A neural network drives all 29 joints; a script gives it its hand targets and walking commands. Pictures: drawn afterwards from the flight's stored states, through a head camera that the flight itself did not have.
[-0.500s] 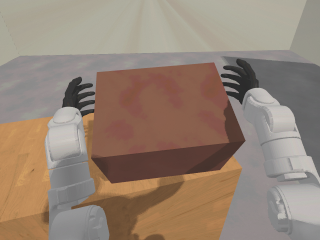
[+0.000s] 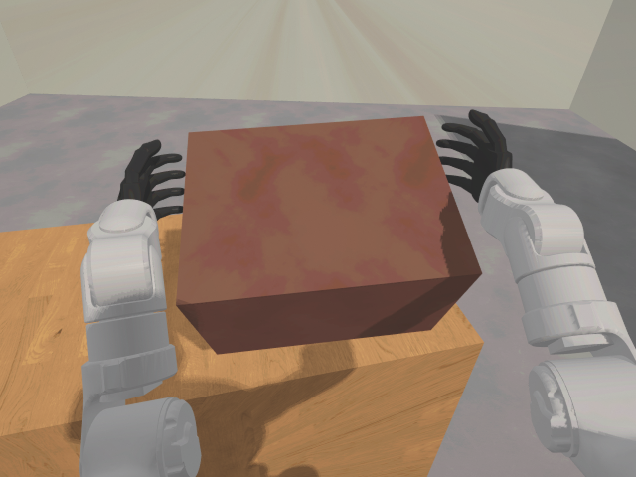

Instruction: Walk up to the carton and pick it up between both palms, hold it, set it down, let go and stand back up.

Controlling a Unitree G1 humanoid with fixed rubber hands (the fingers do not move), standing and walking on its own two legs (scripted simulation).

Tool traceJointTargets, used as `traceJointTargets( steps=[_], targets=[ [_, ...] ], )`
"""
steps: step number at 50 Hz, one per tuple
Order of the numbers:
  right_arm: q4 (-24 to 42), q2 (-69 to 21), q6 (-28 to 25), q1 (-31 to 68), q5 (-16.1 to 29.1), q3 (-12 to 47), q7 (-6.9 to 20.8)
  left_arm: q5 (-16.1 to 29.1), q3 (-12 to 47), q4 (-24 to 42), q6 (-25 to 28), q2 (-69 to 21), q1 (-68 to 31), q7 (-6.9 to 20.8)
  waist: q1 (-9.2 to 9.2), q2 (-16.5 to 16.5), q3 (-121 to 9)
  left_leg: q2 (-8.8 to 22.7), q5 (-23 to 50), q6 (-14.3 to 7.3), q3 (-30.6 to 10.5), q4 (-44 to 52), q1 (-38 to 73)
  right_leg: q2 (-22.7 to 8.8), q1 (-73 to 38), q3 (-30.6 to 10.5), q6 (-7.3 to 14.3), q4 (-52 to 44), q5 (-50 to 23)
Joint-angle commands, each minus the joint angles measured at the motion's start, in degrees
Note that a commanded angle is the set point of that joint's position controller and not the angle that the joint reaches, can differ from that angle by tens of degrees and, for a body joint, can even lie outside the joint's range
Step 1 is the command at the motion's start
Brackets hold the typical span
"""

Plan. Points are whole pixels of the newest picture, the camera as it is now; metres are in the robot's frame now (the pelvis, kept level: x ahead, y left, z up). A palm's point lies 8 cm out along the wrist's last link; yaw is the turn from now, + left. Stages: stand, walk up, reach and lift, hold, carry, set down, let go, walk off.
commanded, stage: set down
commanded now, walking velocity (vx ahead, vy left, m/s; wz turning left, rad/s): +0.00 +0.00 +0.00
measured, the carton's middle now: (317, 238) +0.40 +0.00 +0.16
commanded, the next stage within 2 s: none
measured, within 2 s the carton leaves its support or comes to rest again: neither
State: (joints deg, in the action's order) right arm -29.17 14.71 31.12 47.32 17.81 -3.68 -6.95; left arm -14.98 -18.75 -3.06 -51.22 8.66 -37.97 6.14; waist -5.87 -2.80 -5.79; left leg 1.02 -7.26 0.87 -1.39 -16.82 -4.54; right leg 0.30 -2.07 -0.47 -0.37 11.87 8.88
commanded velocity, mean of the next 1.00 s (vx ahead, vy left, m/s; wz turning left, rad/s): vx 0.00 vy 0.00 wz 0.00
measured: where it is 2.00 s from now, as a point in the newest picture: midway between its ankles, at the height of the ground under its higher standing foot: outside the picture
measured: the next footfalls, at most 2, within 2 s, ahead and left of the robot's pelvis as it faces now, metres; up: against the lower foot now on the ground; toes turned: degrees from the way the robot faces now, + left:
none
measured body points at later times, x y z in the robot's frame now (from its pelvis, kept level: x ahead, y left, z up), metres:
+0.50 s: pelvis +0.00 -0.02 +0.00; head -0.07 +0.01 +0.44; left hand +0.38 +0.22 +0.26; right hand +0.40 -0.18 +0.29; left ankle +0.03 +0.12 -0.75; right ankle -0.02 -0.13 -0.75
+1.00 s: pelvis +0.00 -0.01 +0.00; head -0.04 +0.01 +0.45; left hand +0.39 +0.20 +0.21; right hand +0.40 -0.20 +0.23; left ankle +0.03 +0.12 -0.75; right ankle -0.02 -0.12 -0.75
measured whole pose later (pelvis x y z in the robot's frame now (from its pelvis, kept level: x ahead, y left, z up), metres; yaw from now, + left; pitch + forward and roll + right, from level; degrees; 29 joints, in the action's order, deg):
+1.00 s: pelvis +0.00 -0.01 +0.00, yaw -1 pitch -8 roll +0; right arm -39.2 7.9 7.6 45.4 1.9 -12.3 -2.6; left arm -19.8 -25.9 -15.7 -33.0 3.1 -39.9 6.6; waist -2.1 -2.9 1.7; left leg 1.2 -6.7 1.1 0.9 -14.1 0.7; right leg -0.4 -4.3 1.5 0.2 15.0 11.2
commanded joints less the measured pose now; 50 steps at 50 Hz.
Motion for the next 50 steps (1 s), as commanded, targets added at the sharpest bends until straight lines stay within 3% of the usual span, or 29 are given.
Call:
traceJointTargets(
  steps=[1,4,7,10,12,14,16,19,20,24,26,27,28,33,34,35,39,41,44,46,48,49,50],
  targets=[
    [14.8,-21.9,-0.6,33.9,8.3,16.7,11.1,12.9,23.5,15.0,3.6,-22.9,-37.8,8.6,-0.13,8.0,-19.7,-2.7,26.5,4.3,2.0,-2.2,14.0,5.1,0.3,2.8,1.7,0.8,-14.6],
    [13.7,-22.4,-2.7,36.7,5.1,14.6,12.0,11.0,19.8,10.2,5.1,-21.5,-38.0,8.8,1.68,5.8,-16.1,-2.6,15.4,2.1,2.9,0.9,9.6,3.9,2.1,2.6,1.0,0.6,-9.3],
    [17.5,-24.9,-6.7,42.4,3.8,14.5,12.5,11.1,19.2,9.1,8.2,-22.8,-40.7,8.7,3.11,5.0,-21.1,-3.0,13.9,1.3,3.7,0.2,10.2,3.5,1.4,2.5,0.7,1.4,-10.1],
    [13.1,-26.0,-8.9,43.2,-0.7,12.7,12.5,9.4,15.3,0.5,10.3,-21.7,-40.0,9.7,4.03,0.7,-16.6,-3.5,6.1,-0.4,4.7,1.9,9.1,2.3,2.4,2.7,-0.4,0.3,-5.4],
    [7.0,-25.6,-10.8,40.2,-4.1,9.1,12.5,6.4,12.4,-3.9,11.8,-19.4,-39.4,10.9,3.62,-0.5,-12.9,-3.7,2.0,-1.4,5.6,3.1,8.1,1.3,3.5,2.2,-0.6,-0.7,-2.3],
    [5.3,-25.3,-13.0,38.5,-6.9,7.7,12.8,4.8,10.6,-4.7,13.8,-19.0,-39.3,12.0,3.79,-0.5,-12.7,-3.8,1.6,-1.9,6.5,3.8,8.2,1.2,1.7,2.7,-1.1,-0.3,-1.9],
    [1.0,-25.2,-14.1,35.3,-9.7,5.9,12.5,2.8,8.6,-6.0,14.9,-17.8,-39.2,12.8,2.84,-2.4,-10.6,-3.9,1.9,-2.2,7.0,4.7,9.0,0.9,0.3,3.4,-1.6,-0.6,-2.7],
    [-1.4,-25.7,-14.8,33.7,-11.3,5.6,12.3,0.6,5.6,-8.5,15.1,-16.8,-37.1,14.2,3.76,-4.1,-5.2,-3.9,1.6,-3.2,7.6,5.8,8.1,0.9,-0.3,3.6,-2.1,-1.0,-2.0],
    [-2.6,-25.5,-15.0,33.3,-11.6,4.6,12.1,0.2,5.3,-9.1,14.9,-16.2,-37.8,14.6,2.79,-4.2,-3.9,-3.8,0.9,-3.1,7.8,5.9,8.2,1.0,0.2,4.0,-2.5,-1.1,-1.6],
    [-2.3,-24.5,-17.7,31.4,-11.9,3.6,11.8,1.7,10.6,-5.1,15.9,-19.6,-38.1,13.8,0.72,3.1,-5.3,-3.2,7.5,-0.3,7.7,4.0,12.0,1.6,1.1,5.8,-1.1,-0.6,-3.9],
    [1.7,-24.8,-20.3,31.6,-11.3,4.8,11.5,4.0,14.1,-1.5,17.4,-21.0,-38.0,13.0,-0.5,4.9,-10.5,-3.3,15.9,1.2,7.4,1.0,15.4,1.9,0.3,6.6,-1.0,0.7,-10.3],
    [3.4,-25.1,-21.5,32.0,-10.6,6.3,11.3,4.5,15.1,-0.4,18.1,-21.2,-37.6,12.4,-0.13,4.6,-12.2,-3.2,19.8,1.9,7.4,-0.1,16.6,2.3,-1.0,7.0,-1.0,1.2,-13.9],
    [4.1,-24.8,-22.4,31.0,-10.4,6.7,11.0,5.5,16.7,0.3,18.9,-21.6,-36.8,11.8,-1.21,6.3,-14.3,-3.5,23.4,2.6,7.0,-1.6,17.6,2.3,-1.8,7.2,-1.3,2.1,-16.6],
    [9.3,-24.9,-27.1,29.1,-9.0,10.9,11.5,7.1,21.5,6.6,22.7,-23.5,-33.7,8.5,-0.04,8.0,-21.7,-3.0,34.4,4.9,5.9,-5.2,22.4,3.3,-2.5,8.5,-0.7,3.3,-21.5],
    [10.6,-24.8,-27.8,29.6,-8.7,11.7,11.6,7.4,22.0,6.7,23.3,-23.5,-33.3,7.9,0.94,7.8,-23.4,-3.1,36.1,4.9,5.6,-6.0,22.9,3.3,-2.7,8.1,-0.8,3.6,-23.3],
    [11.6,-24.5,-28.4,29.3,-8.7,12.2,11.7,7.6,23.1,7.2,23.8,-23.8,-33.2,7.3,0.91,8.2,-24.6,-3.1,35.4,5.0,5.3,-5.9,22.4,3.1,-2.9,8.1,-0.8,3.7,-23.4],
    [11.3,-24.3,-28.9,30.0,-9.2,13.3,12.0,7.1,21.9,4.8,24.1,-22.9,-31.0,5.7,2.86,4.7,-21.9,-2.7,31.7,3.7,5.2,-4.7,20.0,3.1,-2.8,8.1,-1.2,3.7,-21.6],
    [5.8,-24.3,-27.8,28.5,-10.3,11.8,12.4,5.3,19.2,1.4,23.3,-22.1,-30.1,6.2,3.96,3.1,-15.6,-2.6,26.5,2.6,5.7,-2.6,17.6,2.7,-1.2,7.7,-1.6,3.2,-18.9],
    [4.2,-24.8,-27.0,29.0,-12.6,9.9,12.6,3.7,15.8,-1.5,22.1,-21.9,-30.5,7.4,4.27,1.6,-12.2,-2.7,17.4,0.6,6.4,0.3,14.1,1.7,-1.6,6.9,-2.2,2.4,-14.6],
    [1.9,-25.7,-26.5,30.6,-13.5,9.4,12.7,2.7,12.8,-5.3,21.8,-21.4,-31.3,8.0,5.88,-0.7,-11.1,-2.9,12.8,-0.5,7.4,2.0,11.8,1.2,-2.5,6.4,-2.9,2.2,-12.7],
    [-1.5,-26.0,-26.0,30.8,-15.1,6.6,12.7,1.4,9.7,-8.7,21.8,-20.6,-32.4,8.8,5.86,-2.6,-7.3,-3.1,5.9,-1.9,8.0,4.0,8.1,0.6,-2.2,6.1,-3.1,1.2,-7.9],
    [-1.1,-26.7,-26.3,31.3,-15.7,6.1,12.8,1.5,9.1,-9.2,22.3,-20.8,-33.6,9.0,6.29,-2.7,-8.0,-2.9,5.1,-2.0,8.3,4.4,7.8,0.3,-2.1,6.1,-3.3,1.3,-7.7],
    [-2.3,-27.1,-26.4,31.0,-16.3,5.2,13.0,1.3,9.4,-8.9,22.7,-21.0,-34.7,8.9,5.57,-1.2,-8.9,-3.1,4.2,-1.8,8.5,4.4,7.4,0.2,-1.8,6.0,-3.1,1.5,-7.4]
  ],
)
